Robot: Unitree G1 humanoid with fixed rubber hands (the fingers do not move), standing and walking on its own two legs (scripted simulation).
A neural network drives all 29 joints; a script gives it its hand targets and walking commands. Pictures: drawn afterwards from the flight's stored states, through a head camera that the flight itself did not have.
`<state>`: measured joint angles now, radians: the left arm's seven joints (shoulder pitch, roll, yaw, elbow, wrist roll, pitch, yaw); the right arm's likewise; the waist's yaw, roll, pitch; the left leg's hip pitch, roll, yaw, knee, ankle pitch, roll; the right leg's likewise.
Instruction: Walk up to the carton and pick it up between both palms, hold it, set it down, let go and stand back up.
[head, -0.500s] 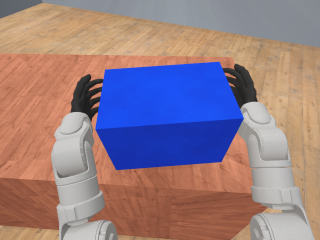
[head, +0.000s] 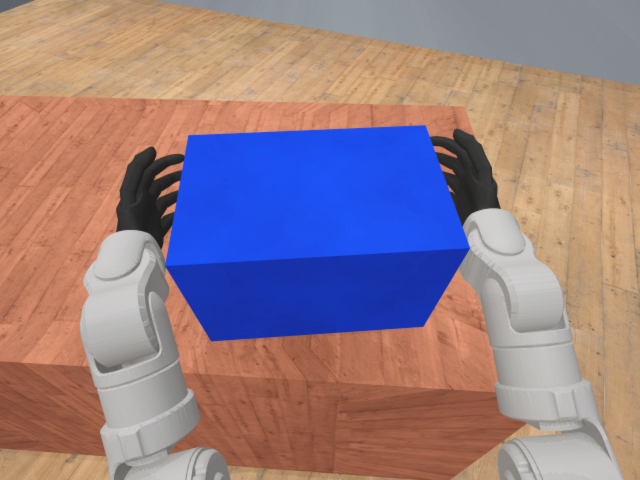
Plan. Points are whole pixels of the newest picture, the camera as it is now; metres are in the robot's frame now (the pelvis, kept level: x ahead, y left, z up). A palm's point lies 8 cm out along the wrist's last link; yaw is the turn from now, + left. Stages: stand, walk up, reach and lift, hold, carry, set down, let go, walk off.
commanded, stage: hold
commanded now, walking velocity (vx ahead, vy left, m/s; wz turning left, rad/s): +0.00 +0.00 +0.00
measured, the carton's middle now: (313, 237) +0.36 +0.00 +0.14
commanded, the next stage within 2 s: set down in 0.82 s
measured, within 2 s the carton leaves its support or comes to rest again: neither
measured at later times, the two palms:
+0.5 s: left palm (133, 222) +0.35 +0.18 +0.19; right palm (466, 203) +0.36 -0.17 +0.18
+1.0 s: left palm (127, 262) +0.33 +0.19 +0.16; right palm (452, 221) +0.35 -0.16 +0.16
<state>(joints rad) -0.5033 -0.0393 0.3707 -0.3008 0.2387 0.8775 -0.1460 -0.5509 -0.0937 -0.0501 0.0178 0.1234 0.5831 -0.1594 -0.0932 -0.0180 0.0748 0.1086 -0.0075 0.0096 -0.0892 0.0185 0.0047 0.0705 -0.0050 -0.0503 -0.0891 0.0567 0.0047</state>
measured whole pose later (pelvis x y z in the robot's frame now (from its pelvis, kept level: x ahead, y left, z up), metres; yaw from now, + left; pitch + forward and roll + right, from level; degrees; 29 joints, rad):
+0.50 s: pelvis +0.01 +0.01 +0.00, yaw -1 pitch -4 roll +0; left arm -0.49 -0.03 0.34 -0.40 0.24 0.98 -0.13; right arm -0.54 -0.12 -0.03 -0.02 0.17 0.62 -0.17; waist -0.10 -0.02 0.11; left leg 0.17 -0.02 0.02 -0.09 -0.01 0.02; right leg 0.13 -0.02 -0.03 -0.09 0.04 0.02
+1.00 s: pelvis +0.00 +0.01 +0.00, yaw -1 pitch -5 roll +0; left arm -0.37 -0.01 0.30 -0.50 0.21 0.96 -0.15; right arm -0.47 -0.16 0.01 -0.09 0.19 0.55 -0.16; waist -0.05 -0.03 0.20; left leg 0.18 -0.02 0.03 -0.09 0.00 0.02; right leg 0.13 -0.02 -0.02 -0.09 0.05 0.02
